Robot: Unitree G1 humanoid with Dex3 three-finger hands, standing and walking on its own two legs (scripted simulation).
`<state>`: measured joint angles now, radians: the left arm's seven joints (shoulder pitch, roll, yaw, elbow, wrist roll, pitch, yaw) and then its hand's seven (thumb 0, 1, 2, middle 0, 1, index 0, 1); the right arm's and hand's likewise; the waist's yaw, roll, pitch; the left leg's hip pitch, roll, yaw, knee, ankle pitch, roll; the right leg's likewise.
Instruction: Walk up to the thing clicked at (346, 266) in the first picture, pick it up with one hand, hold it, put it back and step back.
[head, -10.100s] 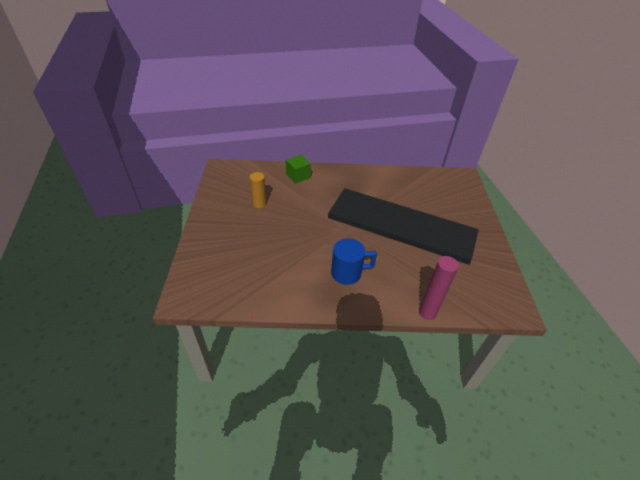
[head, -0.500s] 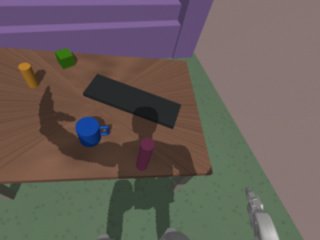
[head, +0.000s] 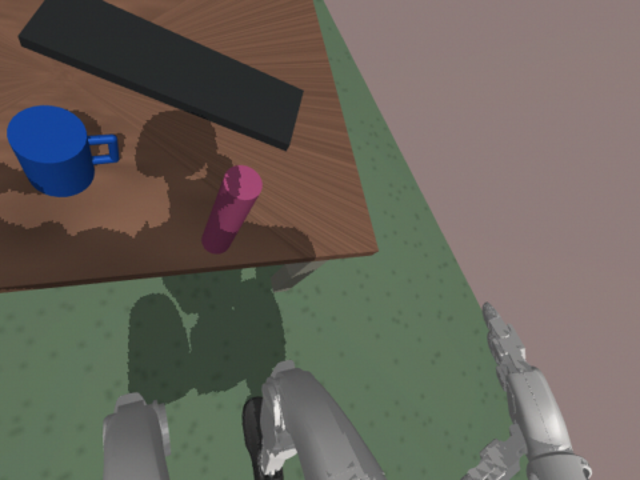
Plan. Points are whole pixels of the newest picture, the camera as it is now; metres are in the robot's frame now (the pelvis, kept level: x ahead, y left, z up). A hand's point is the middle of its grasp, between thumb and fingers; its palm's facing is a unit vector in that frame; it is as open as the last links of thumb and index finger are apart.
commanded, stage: close in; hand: left
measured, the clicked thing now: (70, 152) +0.58 +0.18 -0.15
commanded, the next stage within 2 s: close in 0.78 s
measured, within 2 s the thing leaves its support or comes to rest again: neither
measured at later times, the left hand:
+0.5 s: hand (34, 159) +0.56 +0.22 -0.13, palm faces +0.16 -0.99 +0.00, open 17.1 cm
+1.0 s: hand (59, 167) +0.55 +0.19 -0.14, palm faces +0.19 -0.98 +0.01, open 17.5 cm
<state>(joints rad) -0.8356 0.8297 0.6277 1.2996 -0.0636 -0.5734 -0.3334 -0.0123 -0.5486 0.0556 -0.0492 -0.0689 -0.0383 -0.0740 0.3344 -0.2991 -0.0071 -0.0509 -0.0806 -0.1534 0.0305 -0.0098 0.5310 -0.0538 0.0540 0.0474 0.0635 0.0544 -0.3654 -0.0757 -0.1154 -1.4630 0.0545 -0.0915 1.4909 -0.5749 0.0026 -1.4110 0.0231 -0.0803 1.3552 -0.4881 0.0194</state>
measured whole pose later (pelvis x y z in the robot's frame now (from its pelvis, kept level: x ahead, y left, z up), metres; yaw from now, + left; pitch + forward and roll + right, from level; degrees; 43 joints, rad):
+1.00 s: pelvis +0.00 -0.01 -0.07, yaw -1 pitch +36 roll -8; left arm -0.87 0.70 0.49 1.21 0.07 -0.60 0.02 -0.01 -0.60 0.05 -0.11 -0.09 -0.11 -0.09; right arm 0.44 -0.34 -0.11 -0.44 -0.08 -0.03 0.13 -0.01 0.50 -0.06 0.06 0.05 0.07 0.06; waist -0.47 -0.07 -0.15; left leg -1.72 0.04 -0.11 1.74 -0.66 0.00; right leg -1.68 0.01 -0.08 1.62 -0.58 0.02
